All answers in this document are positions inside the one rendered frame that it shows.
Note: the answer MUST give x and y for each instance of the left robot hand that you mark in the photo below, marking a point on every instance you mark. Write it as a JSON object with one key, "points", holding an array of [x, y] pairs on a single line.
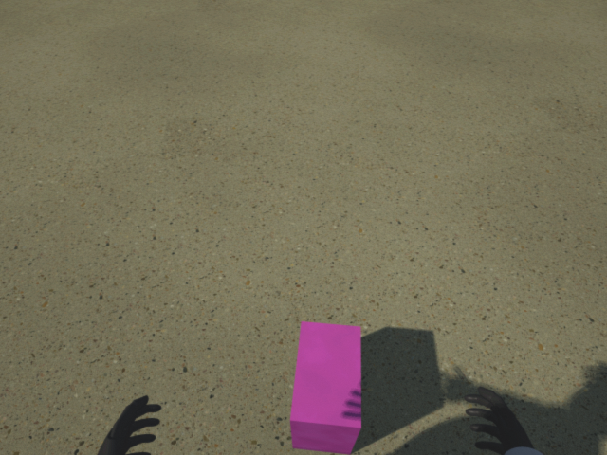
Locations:
{"points": [[118, 440]]}

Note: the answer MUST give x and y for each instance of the carton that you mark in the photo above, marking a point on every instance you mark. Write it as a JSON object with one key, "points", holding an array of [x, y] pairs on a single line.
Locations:
{"points": [[326, 403]]}

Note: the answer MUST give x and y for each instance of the right robot hand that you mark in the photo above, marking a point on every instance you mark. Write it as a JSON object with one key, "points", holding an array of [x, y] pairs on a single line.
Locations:
{"points": [[508, 431]]}

